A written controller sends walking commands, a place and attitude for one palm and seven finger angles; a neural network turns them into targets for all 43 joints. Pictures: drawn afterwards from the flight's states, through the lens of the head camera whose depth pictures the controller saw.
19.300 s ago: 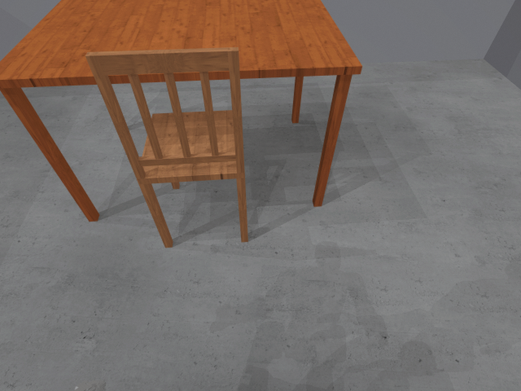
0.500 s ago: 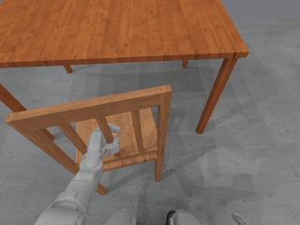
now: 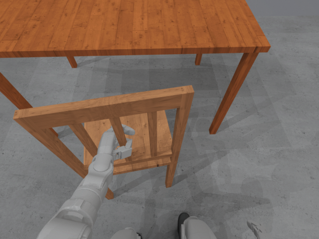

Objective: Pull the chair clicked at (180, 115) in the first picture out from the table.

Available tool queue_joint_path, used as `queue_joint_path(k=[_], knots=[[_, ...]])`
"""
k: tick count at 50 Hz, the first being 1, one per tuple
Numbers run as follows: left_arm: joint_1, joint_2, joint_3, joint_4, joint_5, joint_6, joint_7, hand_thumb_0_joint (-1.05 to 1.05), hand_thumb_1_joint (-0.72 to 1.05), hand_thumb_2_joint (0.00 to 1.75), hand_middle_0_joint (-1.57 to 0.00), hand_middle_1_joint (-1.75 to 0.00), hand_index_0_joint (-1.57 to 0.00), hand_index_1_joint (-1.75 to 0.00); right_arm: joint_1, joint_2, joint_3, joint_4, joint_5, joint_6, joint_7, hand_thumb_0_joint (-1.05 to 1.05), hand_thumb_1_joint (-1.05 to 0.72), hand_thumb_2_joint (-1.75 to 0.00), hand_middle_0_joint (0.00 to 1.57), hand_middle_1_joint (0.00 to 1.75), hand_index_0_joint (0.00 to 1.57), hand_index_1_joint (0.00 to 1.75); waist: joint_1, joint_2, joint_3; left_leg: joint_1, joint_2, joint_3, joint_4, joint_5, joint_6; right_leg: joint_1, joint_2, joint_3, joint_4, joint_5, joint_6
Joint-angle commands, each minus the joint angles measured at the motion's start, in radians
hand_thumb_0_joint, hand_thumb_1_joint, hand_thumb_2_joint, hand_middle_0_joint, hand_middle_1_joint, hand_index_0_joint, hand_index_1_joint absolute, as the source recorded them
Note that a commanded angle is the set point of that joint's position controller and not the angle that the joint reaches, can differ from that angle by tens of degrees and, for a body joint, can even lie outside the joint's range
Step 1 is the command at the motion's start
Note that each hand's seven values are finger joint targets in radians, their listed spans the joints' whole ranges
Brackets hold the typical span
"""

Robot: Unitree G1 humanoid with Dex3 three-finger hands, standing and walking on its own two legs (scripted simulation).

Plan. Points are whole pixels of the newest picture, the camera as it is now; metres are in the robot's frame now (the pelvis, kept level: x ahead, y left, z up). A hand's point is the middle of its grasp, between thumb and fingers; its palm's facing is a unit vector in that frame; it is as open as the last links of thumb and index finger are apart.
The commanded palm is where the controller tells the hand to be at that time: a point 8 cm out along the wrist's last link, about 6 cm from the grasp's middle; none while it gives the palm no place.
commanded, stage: step backward, pulling the chair out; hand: left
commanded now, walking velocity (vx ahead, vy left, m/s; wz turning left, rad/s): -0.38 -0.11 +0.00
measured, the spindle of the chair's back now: (122, 141) +0.39 +0.11 -0.07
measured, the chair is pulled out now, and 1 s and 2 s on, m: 0.20 0.34 0.56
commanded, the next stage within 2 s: stop walking, hand still on the chair in 1.68 s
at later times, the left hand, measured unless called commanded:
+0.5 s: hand (123, 167) +0.30 +0.10 -0.05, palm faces -0.09 -0.98 -0.17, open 5.2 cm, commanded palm +0.29 +0.15 -0.05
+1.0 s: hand (117, 201) +0.21 +0.11 -0.05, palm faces -0.08 -0.98 -0.16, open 5.2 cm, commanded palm +0.21 +0.16 -0.05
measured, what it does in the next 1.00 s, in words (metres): walks backwards: right foot, then right foot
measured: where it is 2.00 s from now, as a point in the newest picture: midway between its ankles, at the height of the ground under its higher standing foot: outside the picture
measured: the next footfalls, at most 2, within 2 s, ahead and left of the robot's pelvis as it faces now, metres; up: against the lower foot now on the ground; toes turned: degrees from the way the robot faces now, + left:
right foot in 0.12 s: +0.08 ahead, -0.14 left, +0.00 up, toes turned -3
right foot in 0.56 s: +0.00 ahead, -0.14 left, +0.00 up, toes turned -4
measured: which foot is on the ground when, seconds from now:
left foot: down 0.00-0.68, up 0.70-0.80, down 0.82-1.00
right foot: down 0.00-0.00, up 0.02-0.10, down 0.12-0.44, up 0.46-0.54, down 0.56-0.88, up 0.90-1.00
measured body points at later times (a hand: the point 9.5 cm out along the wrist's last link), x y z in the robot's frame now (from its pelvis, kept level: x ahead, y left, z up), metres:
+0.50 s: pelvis -0.05 +0.00 +0.00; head +0.02 +0.00 +0.45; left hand +0.30 +0.15 -0.04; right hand +0.03 -0.27 -0.11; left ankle -0.01 +0.13 -0.72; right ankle +0.01 -0.13 -0.72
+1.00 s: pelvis -0.13 +0.00 +0.01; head -0.06 +0.01 +0.45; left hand +0.21 +0.16 -0.04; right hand -0.05 -0.26 -0.11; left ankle -0.06 +0.13 -0.72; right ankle -0.10 -0.13 -0.71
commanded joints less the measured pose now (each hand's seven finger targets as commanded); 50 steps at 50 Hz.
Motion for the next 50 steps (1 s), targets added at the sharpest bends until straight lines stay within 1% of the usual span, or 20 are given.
queue_joint_path(k=[1,4,7,8,10,13,15,19,21,23,27,29,31,34,36,40,42,45,48,50], knots=[[-0.266,0.089,-0.024,-0.264,0.012,-0.073,-0.013,0.0,0.9,0.9,-0.5,-1.45,-0.5,-1.45,-0.006,-0.12,-0.041,-0.145,-0.015,-0.016,-0.013,0.0,-0.9,-0.9,0.2,0.3,0.2,0.3,0.056,0.248,-0.35,-0.077,0.299,-0.228,-0.303,0.111,0.126,0.289,0.025,0.023,0.245,-0.212,-0.012],[-0.311,0.081,-0.019,-0.21,0.023,-0.082,-0.018,0.0,0.9,0.9,-0.5,-1.45,-0.5,-1.45,0.057,-0.121,-0.061,-0.093,-0.019,-0.036,0.002,0.0,-0.9,-0.9,0.2,0.3,0.2,0.3,0.033,0.09,-0.395,0.165,0.274,-0.166,-0.103,0.561,0.099,0.254,0.008,0.046,0.08,-0.004,-0.022],[-0.354,0.099,-0.026,-0.188,0.045,-0.107,-0.02,0.0,0.9,0.9,-0.5,-1.45,-0.5,-1.45,0.081,-0.126,-0.065,-0.062,-0.027,-0.05,0.012,0.0,-0.9,-0.9,0.2,0.3,0.2,0.3,0.018,0.185,-0.413,0.2,0.239,-0.117,-0.094,0.572,0.053,0.27,-0.012,0.059,0.03,0.162,-0.03],[-0.342,0.143,0.011,-0.179,0.042,-0.116,-0.015,0.0,0.9,0.9,-0.5,-1.45,-0.5,-1.45,0.092,-0.126,-0.073,-0.056,-0.022,-0.048,0.008,0.0,-0.9,-0.9,0.2,0.3,0.2,0.3,0.015,0.134,-0.475,0.228,0.223,-0.095,-0.064,0.589,0.041,0.31,-0.021,0.073,0.007,0.29,-0.027],[-0.285,0.173,0.035,-0.143,0.028,-0.113,-0.014,0.0,0.9,0.9,-0.5,-1.45,-0.5,-1.45,0.086,-0.124,-0.078,-0.06,-0.008,-0.04,-0.002,0.0,-0.9,-0.9,0.2,0.3,0.2,0.3,0.015,-0.003,-0.523,0.154,0.177,-0.063,-0.028,0.407,0.001,0.399,-0.085,0.128,-0.006,0.424,-0.057],[-0.243,0.209,0.058,-0.132,0.021,-0.111,-0.01,0.0,0.9,0.9,-0.5,-1.45,-0.5,-1.45,0.036,-0.106,-0.068,-0.078,-0.001,-0.04,-0.01,0.0,-0.9,-0.9,0.2,0.3,0.2,0.3,0.038,-0.101,-0.482,0.046,0.05,-0.018,0.129,-0.178,-0.029,0.364,-0.244,0.257,-0.148,0.354,-0.12],[-0.197,0.217,0.075,-0.121,0.022,-0.089,-0.006,0.0,0.9,0.9,-0.5,-1.45,-0.5,-1.45,0.015,-0.119,-0.064,-0.085,-0.004,-0.042,-0.012,0.0,-0.9,-0.9,0.2,0.3,0.2,0.3,0.053,-0.113,-0.454,0.007,0.024,-0.064,0.2,-0.249,-0.024,0.341,-0.276,0.255,-0.176,0.257,-0.155],[-0.17,0.161,0.045,-0.184,0.009,-0.065,-0.008,0.0,0.9,0.9,-0.5,-1.45,-0.5,-1.45,0.023,-0.126,-0.043,-0.092,-0.005,-0.046,-0.015,0.0,-0.9,-0.9,0.2,0.3,0.2,0.3,0.028,-0.115,-0.431,0.097,0.085,-0.077,-0.136,-0.014,0.005,0.322,-0.145,0.11,-0.086,0.161,-0.064],[-0.178,0.126,0.011,-0.233,-0.003,-0.071,-0.014,0.0,0.9,0.9,-0.5,-1.45,-0.5,-1.45,-0.005,-0.143,-0.053,-0.128,-0.008,-0.032,-0.012,0.0,-0.9,-0.9,0.2,0.3,0.2,0.3,0.043,0.122,-0.387,0.056,0.245,-0.211,-0.271,0.199,0.087,0.296,0.01,0.034,0.083,-0.07,-0.002],[-0.242,0.103,-0.008,-0.283,0.006,-0.077,-0.023,0.0,0.9,0.9,-0.5,-1.45,-0.5,-1.45,-0.023,-0.117,-0.048,-0.141,-0.022,-0.026,0.0,0.0,-0.9,-0.9,0.2,0.3,0.2,0.3,0.052,0.272,-0.369,-0.01,0.323,-0.263,-0.291,0.203,0.139,0.28,0.032,0.042,0.229,-0.277,-0.018],[-0.261,0.115,0.004,-0.23,0.024,-0.083,-0.023,0.0,0.9,0.9,-0.5,-1.45,-0.5,-1.45,0.062,-0.128,-0.067,-0.092,-0.021,-0.047,0.019,0.0,-0.9,-0.9,0.2,0.3,0.2,0.3,0.029,0.13,-0.424,0.231,0.275,-0.185,-0.079,0.641,0.102,0.276,0.02,0.062,0.013,0.01,-0.023],[-0.287,0.13,0.003,-0.212,0.039,-0.099,-0.026,0.0,0.9,0.9,-0.5,-1.45,-0.5,-1.45,0.05,-0.125,-0.067,-0.083,-0.023,-0.052,0.019,0.0,-0.9,-0.9,0.2,0.3,0.2,0.3,0.029,0.168,-0.412,0.185,0.241,-0.136,-0.08,0.544,0.061,0.308,-0.011,0.072,-0.022,0.146,-0.033],[-0.262,0.19,0.047,-0.194,0.03,-0.104,-0.019,0.0,0.9,0.9,-0.5,-1.45,-0.5,-1.45,0.07,-0.135,-0.079,-0.078,-0.013,-0.046,0.009,0.0,-0.9,-0.9,0.2,0.3,0.2,0.3,0.014,0.072,-0.488,0.18,0.198,-0.09,-0.061,0.488,0.027,0.378,-0.036,0.103,-0.025,0.327,-0.037],[-0.237,0.231,0.069,-0.186,0.022,-0.116,-0.015,0.0,0.9,0.9,-0.5,-1.45,-0.5,-1.45,0.026,-0.108,-0.07,-0.094,-0.005,-0.048,-0.005,0.0,-0.9,-0.9,0.2,0.3,0.2,0.3,0.027,-0.063,-0.466,0.1,0.068,-0.01,0.071,-0.041,-0.019,0.314,-0.193,0.228,-0.159,0.197,-0.094],[-0.19,0.242,0.083,-0.15,0.021,-0.1,-0.009,0.0,0.9,0.9,-0.5,-1.45,-0.5,-1.45,0.006,-0.109,-0.06,-0.091,-0.006,-0.051,-0.011,0.0,-0.9,-0.9,0.2,0.3,0.2,0.3,0.051,-0.089,-0.428,0.044,0.031,-0.049,0.18,-0.208,-0.021,0.275,-0.253,0.254,-0.2,0.105,-0.14],[-0.183,0.206,0.07,-0.139,0.016,-0.068,-0.007,0.0,0.9,0.9,-0.5,-1.45,-0.5,-1.45,0.01,-0.125,-0.038,-0.073,-0.009,-0.064,-0.017,0.0,-0.9,-0.9,0.2,0.3,0.2,0.3,0.039,-0.128,-0.386,0.074,0.062,-0.081,-0.019,-0.106,-0.008,0.299,-0.194,0.141,-0.116,0.171,-0.104],[-0.197,0.161,0.033,-0.17,0.009,-0.071,-0.011,0.0,0.9,0.9,-0.5,-1.45,-0.5,-1.45,0.019,-0.155,-0.049,-0.089,-0.015,-0.06,-0.022,0.0,-0.9,-0.9,0.2,0.3,0.2,0.3,0.038,0.017,-0.363,0.102,0.178,-0.186,-0.213,0.218,0.054,0.258,-0.029,0.054,-0.015,0.031,-0.013],[-0.288,0.12,-0.001,-0.233,0.007,-0.087,-0.024,0.0,0.9,0.9,-0.5,-1.45,-0.5,-1.45,-0.012,-0.123,-0.046,-0.111,-0.031,-0.049,-0.003,0.0,-0.9,-0.9,0.2,0.3,0.2,0.3,0.047,0.282,-0.364,0.06,0.339,-0.332,-0.301,0.23,0.156,0.205,0.043,0.05,0.25,-0.333,-0.018],[-0.28,0.113,0.005,-0.183,0.016,-0.088,-0.026,0.0,0.9,0.9,-0.5,-1.45,-0.5,-1.45,0.066,-0.128,-0.064,-0.068,-0.029,-0.063,0.018,0.0,-0.9,-0.9,0.2,0.3,0.2,0.3,0.03,0.184,-0.406,0.283,0.329,-0.279,-0.14,0.649,0.164,0.165,0.051,0.061,0.127,-0.311,-0.02],[-0.285,0.142,0.022,-0.171,0.025,-0.097,-0.032,0.0,0.9,0.9,-0.5,-1.45,-0.5,-1.45,0.087,-0.137,-0.069,-0.054,-0.031,-0.077,0.026,0.0,-0.9,-0.9,0.2,0.3,0.2,0.3,0.024,0.196,-0.422,0.346,0.31,-0.252,-0.103,0.715,0.141,0.196,0.058,0.053,0.017,-0.225,-0.016]])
